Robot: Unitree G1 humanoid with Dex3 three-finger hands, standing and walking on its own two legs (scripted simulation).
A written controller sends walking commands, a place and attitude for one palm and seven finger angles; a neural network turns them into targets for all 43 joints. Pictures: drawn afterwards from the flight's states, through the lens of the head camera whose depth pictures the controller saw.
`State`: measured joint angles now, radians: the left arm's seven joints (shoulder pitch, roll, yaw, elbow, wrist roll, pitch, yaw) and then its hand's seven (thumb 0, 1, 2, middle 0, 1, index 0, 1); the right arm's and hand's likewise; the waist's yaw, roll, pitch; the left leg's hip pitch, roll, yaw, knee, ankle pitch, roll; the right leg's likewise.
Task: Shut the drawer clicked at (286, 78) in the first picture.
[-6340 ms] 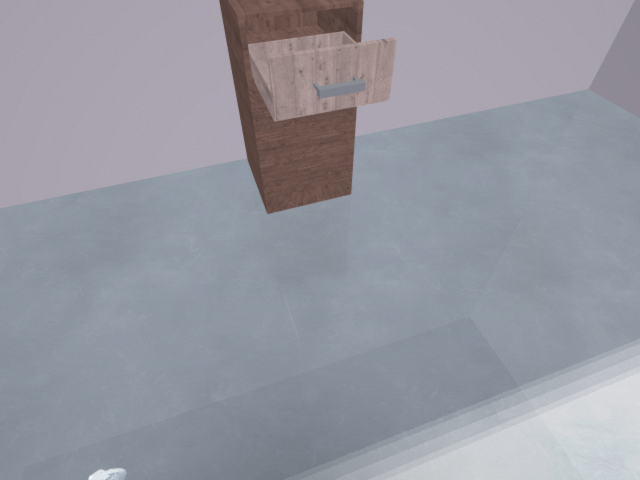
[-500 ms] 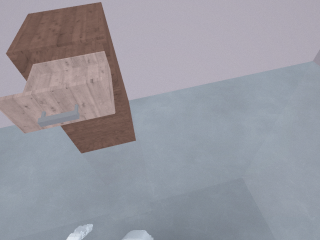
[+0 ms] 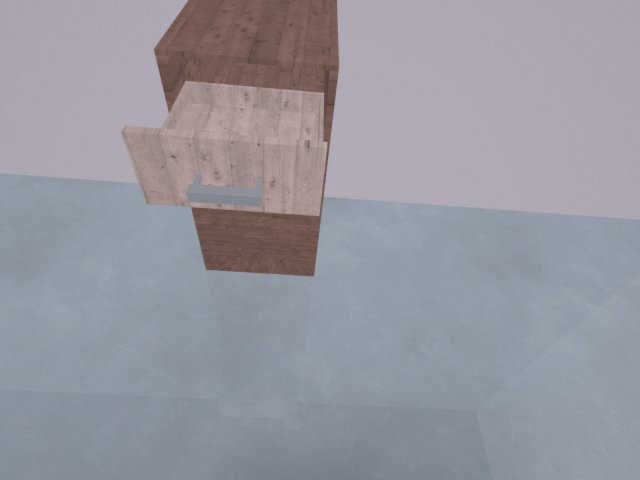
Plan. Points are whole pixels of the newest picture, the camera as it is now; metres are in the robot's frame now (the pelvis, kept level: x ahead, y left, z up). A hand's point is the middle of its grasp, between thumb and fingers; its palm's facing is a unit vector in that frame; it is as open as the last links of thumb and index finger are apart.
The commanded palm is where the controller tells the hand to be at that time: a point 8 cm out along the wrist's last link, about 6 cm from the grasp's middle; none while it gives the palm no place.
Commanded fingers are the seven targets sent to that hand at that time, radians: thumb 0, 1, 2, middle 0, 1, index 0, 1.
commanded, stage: take the last steps up to it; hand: left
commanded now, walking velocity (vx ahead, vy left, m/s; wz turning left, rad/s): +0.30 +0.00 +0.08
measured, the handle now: (227, 188) +0.61 +0.25 -0.04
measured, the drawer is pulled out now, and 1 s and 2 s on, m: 0.30 0.30 0.30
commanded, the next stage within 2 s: come to a stop and stand still in 1.10 s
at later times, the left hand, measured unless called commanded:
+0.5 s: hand out of the picture +0.11 +0.15 -0.16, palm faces +0.12 -0.97 -0.22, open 7.2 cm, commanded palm none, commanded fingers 0.00 0.90 0.90 -0.20 -0.30 -0.20 -0.30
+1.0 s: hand (185, 423) +0.22 +0.22 -0.18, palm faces +0.10 -0.98 -0.17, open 7.4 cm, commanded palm none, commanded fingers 0.00 0.90 0.90 -0.20 -0.30 -0.20 -0.30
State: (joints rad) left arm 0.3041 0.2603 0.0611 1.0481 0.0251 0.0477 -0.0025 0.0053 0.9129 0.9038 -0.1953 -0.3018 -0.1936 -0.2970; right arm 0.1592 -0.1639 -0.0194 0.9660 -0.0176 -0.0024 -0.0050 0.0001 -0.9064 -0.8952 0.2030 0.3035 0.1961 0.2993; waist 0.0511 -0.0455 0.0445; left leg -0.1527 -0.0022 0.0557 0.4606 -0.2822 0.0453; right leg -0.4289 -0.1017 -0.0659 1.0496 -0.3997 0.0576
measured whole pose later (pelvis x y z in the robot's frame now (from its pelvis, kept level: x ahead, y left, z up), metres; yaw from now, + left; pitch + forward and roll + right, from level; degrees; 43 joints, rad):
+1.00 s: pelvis +0.23 +0.04 +0.00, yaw +1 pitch -2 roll +1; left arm 0.31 0.18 0.06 1.10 0.03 -0.01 -0.01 0.00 0.91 0.90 -0.19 -0.30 -0.19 -0.30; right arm 0.23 -0.15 -0.06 1.03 -0.02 -0.08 -0.02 -0.02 -0.96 -0.89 0.21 0.30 0.20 0.30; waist 0.03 -0.04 0.02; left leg -0.17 0.02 0.19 0.39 -0.20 0.05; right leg -0.49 -0.11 -0.07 1.06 -0.29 0.01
